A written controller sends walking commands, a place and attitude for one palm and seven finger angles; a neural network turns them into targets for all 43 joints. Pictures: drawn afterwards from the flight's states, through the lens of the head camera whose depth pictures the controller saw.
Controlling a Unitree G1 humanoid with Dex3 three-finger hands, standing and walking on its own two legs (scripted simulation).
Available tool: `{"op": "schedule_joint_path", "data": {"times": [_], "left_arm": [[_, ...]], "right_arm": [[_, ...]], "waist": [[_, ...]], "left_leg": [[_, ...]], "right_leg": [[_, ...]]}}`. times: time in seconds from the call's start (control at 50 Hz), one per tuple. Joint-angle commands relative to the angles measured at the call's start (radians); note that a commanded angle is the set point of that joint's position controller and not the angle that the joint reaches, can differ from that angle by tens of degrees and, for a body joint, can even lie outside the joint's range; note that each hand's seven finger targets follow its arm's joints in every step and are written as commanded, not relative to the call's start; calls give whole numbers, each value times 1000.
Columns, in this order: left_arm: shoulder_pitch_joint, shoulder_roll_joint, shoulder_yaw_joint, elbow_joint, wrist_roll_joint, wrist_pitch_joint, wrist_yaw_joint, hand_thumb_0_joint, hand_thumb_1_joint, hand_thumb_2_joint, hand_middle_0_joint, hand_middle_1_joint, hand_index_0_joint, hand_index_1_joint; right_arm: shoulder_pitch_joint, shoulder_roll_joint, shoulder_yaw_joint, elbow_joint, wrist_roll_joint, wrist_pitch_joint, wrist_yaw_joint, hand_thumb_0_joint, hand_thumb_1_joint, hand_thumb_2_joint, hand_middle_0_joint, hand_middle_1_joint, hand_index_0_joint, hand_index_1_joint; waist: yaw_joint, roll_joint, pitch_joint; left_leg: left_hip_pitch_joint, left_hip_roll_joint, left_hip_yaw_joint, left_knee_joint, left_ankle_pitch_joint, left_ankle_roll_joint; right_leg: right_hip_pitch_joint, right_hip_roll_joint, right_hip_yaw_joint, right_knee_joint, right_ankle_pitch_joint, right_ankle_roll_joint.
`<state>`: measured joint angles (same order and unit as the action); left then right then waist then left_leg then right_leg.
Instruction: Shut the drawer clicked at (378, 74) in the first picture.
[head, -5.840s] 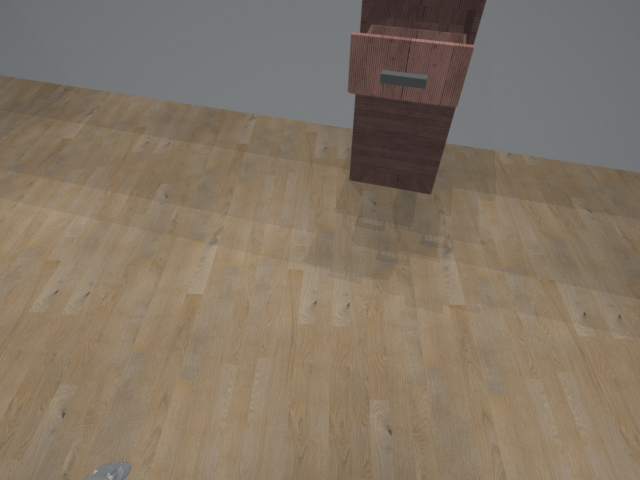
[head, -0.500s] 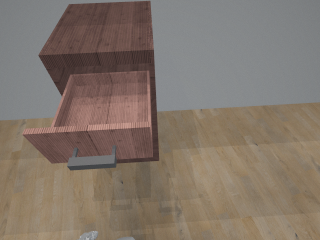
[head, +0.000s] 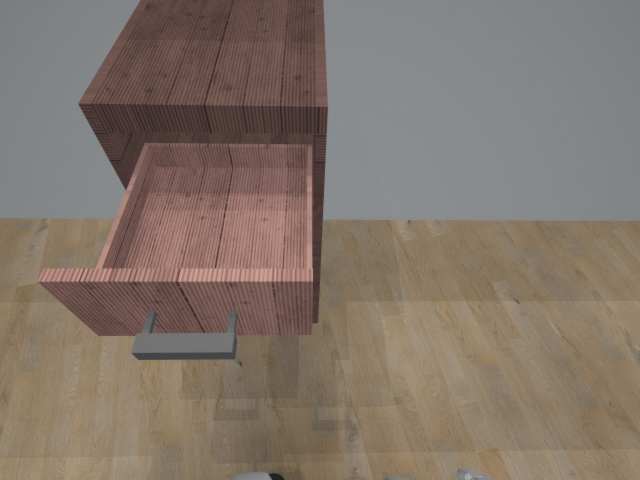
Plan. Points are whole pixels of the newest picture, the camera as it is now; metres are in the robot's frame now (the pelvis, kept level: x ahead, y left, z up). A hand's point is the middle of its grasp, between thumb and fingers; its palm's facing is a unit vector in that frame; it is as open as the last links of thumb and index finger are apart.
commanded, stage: come to a stop and stand still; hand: left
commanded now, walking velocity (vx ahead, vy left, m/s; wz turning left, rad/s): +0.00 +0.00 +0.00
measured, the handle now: (189, 331) +0.30 +0.22 -0.06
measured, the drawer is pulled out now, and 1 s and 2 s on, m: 0.30 0.30 0.30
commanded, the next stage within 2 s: look again from close up in 0.62 s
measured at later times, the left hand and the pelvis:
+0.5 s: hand out of the picture -0.01 +0.12 -0.17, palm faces +0.07 -0.98 -0.20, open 7.2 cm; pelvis -0.04 -0.06 +0.00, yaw +2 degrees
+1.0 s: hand out of the picture -0.05 +0.14 -0.17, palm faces +0.07 -0.98 -0.19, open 7.4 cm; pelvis -0.04 -0.03 +0.00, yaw +2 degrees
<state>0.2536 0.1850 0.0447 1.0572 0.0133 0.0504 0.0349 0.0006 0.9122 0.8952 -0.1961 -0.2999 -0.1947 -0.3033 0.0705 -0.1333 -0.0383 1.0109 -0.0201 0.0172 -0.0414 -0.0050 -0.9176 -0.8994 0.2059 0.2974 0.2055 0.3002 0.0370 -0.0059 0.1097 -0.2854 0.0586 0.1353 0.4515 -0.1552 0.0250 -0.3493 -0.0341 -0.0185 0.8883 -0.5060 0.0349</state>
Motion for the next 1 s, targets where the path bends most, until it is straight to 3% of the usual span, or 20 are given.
{"op": "schedule_joint_path", "data": {"times": [0.0,0.02,0.06,0.08,0.1,0.12,0.18,0.28,0.34,0.4,0.5,0.66,0.68,0.7,0.72,0.74,0.76,0.82,0.84,0.98], "left_arm": [[95,30,12,-50,3,-13,2,0,900,900,-200,-300,-200,-300],[124,32,11,-41,5,-16,2,0,900,900,-200,-300,-200,-300],[164,65,9,-23,15,-30,4,0,900,900,-200,-300,-200,-300],[121,133,12,-37,22,-40,6,0,900,900,-200,-300,-200,-300],[49,180,12,-64,18,-38,2,0,900,900,-200,-300,-200,-300],[22,182,18,-75,19,-43,2,0,900,900,-200,-300,-200,-300],[-54,137,5,-70,14,-47,1,0,900,900,-200,-300,-200,-300],[15,118,5,-26,3,-58,3,0,900,900,-200,-300,-200,-300],[32,77,-9,3,-12,-60,0,0,900,900,-200,-300,-200,-300],[19,84,-12,27,-14,-56,-1,0,900,900,-200,-300,-200,-300],[26,79,-16,47,-11,-55,-3,0,900,900,-200,-300,-200,-300],[61,59,-15,51,-7,-59,-1,0,900,900,-200,-300,-200,-300],[64,55,-15,51,-7,-60,0,0,900,900,-200,-300,-200,-300],[151,75,-25,67,11,-93,39,0,900,900,-200,-300,-200,-300],[131,133,-16,28,7,-103,31,0,900,900,-200,-300,-200,-300],[77,136,-12,3,7,-110,23,0,900,900,-200,-300,-200,-300],[54,117,-11,-10,6,-107,17,0,900,900,-200,-300,-200,-300],[59,59,-22,-12,1,-91,9,0,900,900,-200,-300,-200,-300],[66,55,-25,-11,3,-86,6,0,900,900,-200,-300,-200,-300],[98,44,-34,1,-2,-78,0,0,900,900,-200,-300,-200,-300]], "right_arm": [[75,-202,-54,-31,-3,1,3,0,-900,-900,200,300,200,300],[65,-199,-54,-33,-1,3,7,0,-900,-900,200,300,200,300],[75,-164,-50,-29,12,6,16,0,-900,-900,200,300,200,300],[95,-103,-41,-39,20,12,24,0,-900,-900,200,300,200,300],[71,-81,-30,-54,17,21,33,0,-900,-900,200,300,200,300],[35,-94,-34,-59,9,33,33,0,-900,-900,200,300,200,300],[124,-98,-27,2,10,27,31,0,-900,-900,200,300,200,300],[176,-74,-4,44,12,2,16,0,-900,-900,200,300,200,300],[223,-104,9,87,9,-23,5,0,-900,-900,200,300,200,300],[210,-104,19,109,10,-30,2,0,-900,-900,200,300,200,300],[251,-85,20,120,6,-19,4,0,-900,-900,200,300,200,300],[314,-69,18,126,4,-16,6,0,-900,-900,200,300,200,300],[321,-64,19,125,5,-18,5,0,-900,-900,200,300,200,300],[197,-109,21,62,6,-41,20,0,-900,-900,200,300,200,300],[270,-44,21,26,11,-27,22,0,-900,-900,200,300,200,300],[298,-52,25,22,4,-23,27,0,-900,-900,200,300,200,300],[330,-53,22,23,5,-26,26,0,-900,-900,200,300,200,300],[338,-66,29,21,2,-42,24,0,-900,-900,200,300,200,300],[329,-71,30,17,0,-47,23,0,-900,-900,200,300,200,300],[296,-111,33,20,4,-58,14,0,-900,-900,200,300,200,300]], "waist": [[-32,173,-199],[-19,175,-192],[-1,33,-166],[-29,-163,-121],[-32,-224,-71],[-11,-269,-48],[-59,-179,-28],[-32,-113,-81],[-22,22,-105],[-13,121,-109],[-22,28,-33],[-37,-24,-11],[-40,-28,-17],[11,5,20],[-51,-25,-115],[-66,-11,-160],[-82,-43,-154],[-66,14,-36],[-55,66,-14],[-29,21,-1]], "left_leg": [[135,251,-201,-95,340,141],[91,236,-193,-88,231,121],[-5,135,-146,11,-3,43],[-80,28,-75,119,-196,-24],[-51,-18,-71,205,-303,-43],[-53,-18,-115,309,-333,-33],[-45,-17,-128,395,-244,-27],[31,-9,-111,93,-176,-44],[160,72,-209,-87,126,-12],[89,77,-201,-111,102,-13],[56,39,-172,-144,-81,-23],[78,23,-148,-128,-104,-21],[76,24,-151,-129,-91,-20],[-33,19,-93,93,-114,-52],[12,-6,-134,146,-231,-38],[47,-3,-120,140,-216,-33],[90,-10,-118,107,-173,-26],[43,22,-169,-11,-83,-10],[8,35,-193,-47,-68,-4],[-41,44,-232,-133,-98,12]], "right_leg": [[42,-18,-13,-130,43,-14],[95,-16,-27,-220,109,-16],[195,-35,-1,-500,291,-17],[144,-194,211,-610,260,-76],[-6,-297,279,-687,155,-151],[-77,-289,312,-718,106,-181],[-37,-203,179,-648,255,-177],[125,-179,141,-562,458,-169],[116,-82,83,-518,413,-79],[214,-71,54,-522,418,-58],[180,-77,81,-605,249,-61],[108,-76,97,-643,148,-58],[114,-75,99,-638,164,-60],[151,-142,143,-578,620,-14],[159,-213,212,-606,435,-85],[155,-214,192,-596,375,-134],[90,-176,144,-591,209,-138],[21,-87,76,-534,120,-101],[44,-70,58,-507,149,-90],[145,-56,40,-470,271,-68]]}}
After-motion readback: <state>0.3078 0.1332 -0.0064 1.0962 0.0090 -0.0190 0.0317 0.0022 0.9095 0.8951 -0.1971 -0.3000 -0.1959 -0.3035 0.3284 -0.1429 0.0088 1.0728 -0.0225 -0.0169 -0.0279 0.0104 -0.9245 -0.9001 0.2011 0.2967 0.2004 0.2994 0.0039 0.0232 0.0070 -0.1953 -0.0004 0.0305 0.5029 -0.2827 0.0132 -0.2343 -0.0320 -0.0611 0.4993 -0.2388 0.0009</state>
